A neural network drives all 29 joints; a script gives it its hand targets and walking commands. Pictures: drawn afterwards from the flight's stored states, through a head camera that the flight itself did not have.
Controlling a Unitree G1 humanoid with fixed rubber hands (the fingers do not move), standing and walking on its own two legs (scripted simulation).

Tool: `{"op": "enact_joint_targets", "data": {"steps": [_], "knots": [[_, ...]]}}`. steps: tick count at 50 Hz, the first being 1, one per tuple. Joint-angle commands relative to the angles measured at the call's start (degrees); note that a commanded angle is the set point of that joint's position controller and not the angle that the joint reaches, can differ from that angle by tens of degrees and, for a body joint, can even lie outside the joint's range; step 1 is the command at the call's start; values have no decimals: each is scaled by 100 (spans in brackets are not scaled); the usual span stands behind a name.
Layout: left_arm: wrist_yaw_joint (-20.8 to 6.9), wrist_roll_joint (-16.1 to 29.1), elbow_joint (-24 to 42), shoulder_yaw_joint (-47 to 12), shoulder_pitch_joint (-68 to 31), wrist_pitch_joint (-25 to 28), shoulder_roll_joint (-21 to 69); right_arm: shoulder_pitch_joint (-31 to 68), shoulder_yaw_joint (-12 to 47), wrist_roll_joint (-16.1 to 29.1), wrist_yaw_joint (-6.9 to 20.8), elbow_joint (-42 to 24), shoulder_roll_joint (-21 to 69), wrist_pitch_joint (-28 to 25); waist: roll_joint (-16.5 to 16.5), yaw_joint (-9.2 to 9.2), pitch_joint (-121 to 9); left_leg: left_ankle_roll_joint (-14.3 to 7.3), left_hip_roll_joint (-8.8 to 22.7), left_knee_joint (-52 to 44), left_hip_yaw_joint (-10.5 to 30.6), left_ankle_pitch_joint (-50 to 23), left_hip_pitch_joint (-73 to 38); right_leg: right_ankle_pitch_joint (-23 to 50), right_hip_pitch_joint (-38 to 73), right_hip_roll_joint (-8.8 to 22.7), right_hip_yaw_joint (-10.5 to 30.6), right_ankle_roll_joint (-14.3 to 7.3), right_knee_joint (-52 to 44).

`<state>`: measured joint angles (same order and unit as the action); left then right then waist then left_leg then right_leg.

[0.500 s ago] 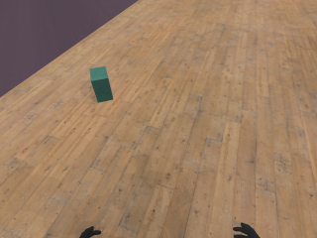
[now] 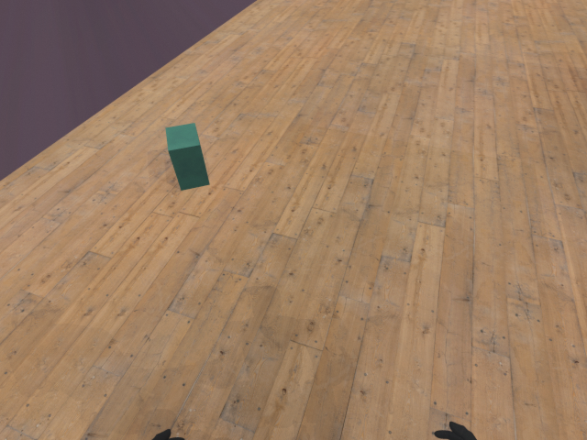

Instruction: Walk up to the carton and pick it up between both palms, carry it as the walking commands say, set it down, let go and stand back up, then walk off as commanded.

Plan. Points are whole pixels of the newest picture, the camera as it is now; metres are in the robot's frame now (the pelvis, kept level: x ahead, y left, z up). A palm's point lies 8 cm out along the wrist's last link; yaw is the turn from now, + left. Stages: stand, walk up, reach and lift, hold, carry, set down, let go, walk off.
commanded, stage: stand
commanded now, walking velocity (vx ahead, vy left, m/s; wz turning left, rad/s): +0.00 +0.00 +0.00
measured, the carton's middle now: (188, 156) +1.59 +0.56 -0.63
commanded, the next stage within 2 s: walk up in 0.10 s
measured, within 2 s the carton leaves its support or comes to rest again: neither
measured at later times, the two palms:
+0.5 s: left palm out of the picture -0.01 +0.31 -0.10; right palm (473, 426) +0.18 -0.22 -0.08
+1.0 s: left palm (85, 342) +0.33 +0.38 -0.11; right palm (386, 431) +0.18 -0.11 -0.10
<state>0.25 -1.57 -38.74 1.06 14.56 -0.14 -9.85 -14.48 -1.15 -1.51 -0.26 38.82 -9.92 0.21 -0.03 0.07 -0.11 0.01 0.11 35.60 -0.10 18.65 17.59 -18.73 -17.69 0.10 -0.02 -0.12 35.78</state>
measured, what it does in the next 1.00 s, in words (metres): walks ahead: left foot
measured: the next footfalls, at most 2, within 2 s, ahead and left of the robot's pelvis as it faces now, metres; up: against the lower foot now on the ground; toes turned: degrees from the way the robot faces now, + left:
left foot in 0.66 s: +0.12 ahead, +0.23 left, +0.00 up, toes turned +17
right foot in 1.14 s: +0.52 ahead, +0.05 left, +0.00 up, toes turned +9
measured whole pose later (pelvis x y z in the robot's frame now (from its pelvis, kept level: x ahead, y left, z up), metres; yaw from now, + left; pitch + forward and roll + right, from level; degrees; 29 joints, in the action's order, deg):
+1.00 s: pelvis +0.22 +0.13 +0.02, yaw +14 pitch +1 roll -1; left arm -3.4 -1.3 -49.7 4.0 2.9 1.4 -12.2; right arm -28.1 -2.4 -1.3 -0.1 58.1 -8.1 -5.6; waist -2.3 5.1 3.2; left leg 0.2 2.4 15.0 -2.6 18.1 -1.8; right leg -2.5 -37.2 5.4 -5.1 2.2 43.5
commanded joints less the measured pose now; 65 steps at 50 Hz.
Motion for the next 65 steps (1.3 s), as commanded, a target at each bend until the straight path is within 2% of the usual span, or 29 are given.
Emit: {"op": "enact_joint_targets", "data": {"steps": [1, 14, 15, 16, 17, 18, 20, 22, 26, 29, 31, 32, 33, 34, 35, 37, 39, 41, 45, 51, 54, 56, 57, 58, 59, 60, 61, 63, 65], "knots": [[18, 3, 363, 135, -9, 81, -473, 11, -135, 3, -18, -362, -473, -81, 0, 0, -167, -190, 250, -615, 335, -828, -59, 866, 56, 260, 344, -191, -624], [45, 13, 185, 169, 76, 86, -469, -67, -172, 12, -44, -173, -467, -85, 1, 0, -109, -205, 265, -706, 360, -868, -120, 904, 115, 274, 369, -208, -713], [-36, 175, -236, 478, 169, -83, -1124, -329, -440, 32, -240, -114, -1380, -16, 224, -87, 216, -362, 1654, -912, 1376, -3357, -339, 1133, -290, 548, 173, -32, 388], [98, 133, -92, 492, 949, 20, -1290, -118, -546, 79, 101, 98, -1392, 71, 613, -474, -948, -469, 431, -630, 1319, 2592, 1114, -2237, 1221, 1007, 526, -119, -623], [124, 118, -314, 628, 1419, 78, -1528, 1229, -471, 58, 279, -482, -978, 107, -183, -1078, 411, 269, -190, 306, 334, 1666, 3620, -3016, 2262, 1673, 1621, -464, -1936], [199, 98, -611, 800, 1898, 92, -1837, 1807, -370, -15, 400, -837, -678, 99, -1432, -1177, 739, 258, 211, 2267, 394, 766, 4572, -3651, 2233, 3063, 3707, -880, -2745], [239, 78, -604, 665, 1159, 222, -1388, 1231, -456, -151, 455, -468, -761, -18, -635, -465, 266, 262, 607, 3018, 638, -243, 3679, -2730, 1519, 2829, 2832, -688, -2756], [218, 78, -768, 601, 585, 386, -1176, 426, -484, -133, 546, -16, -760, -69, -798, 10, -8, 276, 609, 3418, 391, -658, 2495, -1778, 841, 2274, 1430, -444, -2812], [74, -31, -1024, 563, 465, 504, -1105, 608, -319, -22, 643, 220, -562, -1, -1104, 43, 654, 199, 485, 1597, -227, -542, 1202, -821, 27, 1763, -264, -147, -2948], [-40, -119, -1239, 622, 591, 454, -1307, 718, -251, -9, 539, 301, -599, -90, -1532, 1, 491, 155, 251, 699, -864, 70, 73, -1234, -25, 1553, -677, -295, -2642], [-59, -94, -1361, 590, 548, 368, -1326, 167, -251, -55, 391, 606, -670, -155, -1044, 332, 335, 150, -17, 74, -1262, 36, -970, -1657, -433, 1398, -989, -381, -1619], [-73, -104, -1401, 528, 706, 347, -1198, -553, -337, -74, 296, 995, -885, -217, -93, 575, 30, 167, -177, -235, -1249, 269, -1891, -1227, -779, 1082, -1233, -298, -130], [-135, -103, -1212, 425, 576, 375, -965, -1560, -480, -107, 220, 1299, -1434, -284, 1395, 986, -30, 15, 803, -933, 264, 1063, -2707, -1596, -2079, 714, -1189, -133, 2119], [-164, -108, -731, 310, 110, 456, -573, -1779, -518, -58, 135, 1206, -2092, -386, 2175, 1010, -30, -447, 2529, -2384, 3307, 1870, -2469, -1754, -3287, 386, -506, -38, 3306], [-195, -64, -582, 315, -36, 507, -617, -1591, -584, -4, 112, 1248, -2153, -377, 2112, 813, -57, -1140, 2828, -3115, 4394, 2602, -2034, -1063, -3355, 704, 104, -96, 3847], [-229, -34, -806, 383, -122, 564, -774, -598, -462, -4, 123, 1097, -1394, -449, 859, 338, 604, -970, 2282, -2677, 3048, 1492, -1159, 219, -3031, 1095, 151, 13, 3793], [-271, -44, -1119, 390, 269, 442, -703, -238, -387, 31, 129, 1060, -1016, -562, 707, 35, 478, -691, 1708, -2586, 1664, -156, -692, 698, -2241, 1125, -35, 175, 3183], [-296, -28, -1176, 410, 161, 301, -613, -611, -348, 18, 131, 1301, -844, -657, 724, 8, 413, -612, 1534, -2515, 1081, -1349, -872, 900, -2043, 957, -226, 299, 2801], [-344, -15, -945, 366, -806, 208, -433, -1292, -298, 29, 27, 1585, -705, -673, 639, 229, 563, -600, 1488, -2407, 618, -2710, -1685, 1422, -2522, 725, -368, 322, 1746], [-391, 85, -625, 284, -1933, 222, -368, -1544, -341, 15, -49, 1836, -828, -613, 895, 498, 734, -612, 1631, -2471, 441, -3059, -2024, 1793, -2070, 485, -528, 110, 116], [-353, 83, -666, 293, -1772, 271, -414, -1399, -378, 26, -74, 1905, -945, -570, 956, 313, 579, -461, 1606, -2028, 143, -4095, -1961, 1461, -1189, 261, -680, -93, -423], [-249, 33, -1037, 381, -713, 355, -602, -1367, -382, 47, -70, 1941, -1000, -535, 703, -75, -54, -328, 1340, -566, -120, -4672, -1649, 1340, 387, -59, -993, -189, -878], [-183, -12, -1359, 467, 238, 438, -909, -1432, -323, 69, -49, 1933, -855, -542, 504, -402, -634, -261, 1034, 619, -152, -3728, -738, 1172, 1881, 228, -759, -335, -686], [-149, -86, -1482, 576, 1241, 524, -1517, -1845, -265, 122, -34, 1999, -501, -518, -229, -655, -1529, -211, 541, 2482, -233, -135, 634, 906, 3386, 2182, 1413, -440, -579], [-146, -33, -1667, 695, 1677, 451, -2007, -2280, -320, 141, -46, 2010, -331, -540, -1472, -552, -2291, -125, -10, 3736, 261, 1248, 1497, 968, 3762, 3245, 4146, -919, -1868], [-134, 5, -1661, 677, 1044, 448, -1738, -1991, -340, 80, -23, 2048, -454, -559, -1118, -283, -1674, -147, 309, 4106, 552, 713, 1603, 349, 2950, 2805, 3776, -915, -2142], [-135, -6, -1580, 545, 409, 482, -1216, -1537, -279, 58, 4, 1997, -393, -570, -831, -172, -930, -145, 519, 4055, 377, 192, 1610, 144, 2118, 2391, 2749, -894, -2064], [-63, 28, -1584, 436, 233, 514, -819, -1166, -313, -52, 55, 2045, -444, -452, -111, -62, -257, 1, 790, 3763, 335, -370, 1373, 1096, 1021, 2114, 1827, -730, -2104], [-3, 48, -1722, 353, 596, 555, -708, -1120, -308, -71, 129, 1996, -330, -275, -263, 48, -114, 84, 765, 3470, 271, -630, 1287, 2280, 784, 1956, 1246, -561, -1988]]}}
